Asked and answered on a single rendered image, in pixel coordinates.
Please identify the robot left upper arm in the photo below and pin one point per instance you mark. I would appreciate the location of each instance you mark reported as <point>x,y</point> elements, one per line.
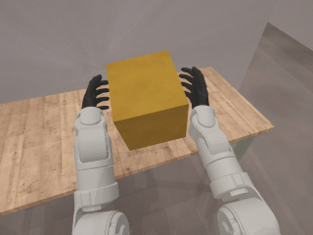
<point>102,223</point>

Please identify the robot right upper arm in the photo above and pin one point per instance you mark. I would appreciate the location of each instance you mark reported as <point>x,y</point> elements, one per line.
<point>247,217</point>

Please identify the robot right forearm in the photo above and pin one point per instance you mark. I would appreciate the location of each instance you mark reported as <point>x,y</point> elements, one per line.
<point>227,179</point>

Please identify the carton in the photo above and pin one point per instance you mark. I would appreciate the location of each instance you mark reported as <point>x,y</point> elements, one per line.
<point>149,104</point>

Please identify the right robot hand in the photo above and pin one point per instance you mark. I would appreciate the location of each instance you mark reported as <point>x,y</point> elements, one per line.
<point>198,88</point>

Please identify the robot left forearm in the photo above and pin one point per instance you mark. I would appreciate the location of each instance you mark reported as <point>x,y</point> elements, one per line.
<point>93,159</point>

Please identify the left robot hand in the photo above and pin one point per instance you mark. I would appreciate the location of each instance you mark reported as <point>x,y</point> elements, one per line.
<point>89,99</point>

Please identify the table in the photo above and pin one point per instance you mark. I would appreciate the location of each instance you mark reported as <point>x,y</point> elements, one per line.
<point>37,163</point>

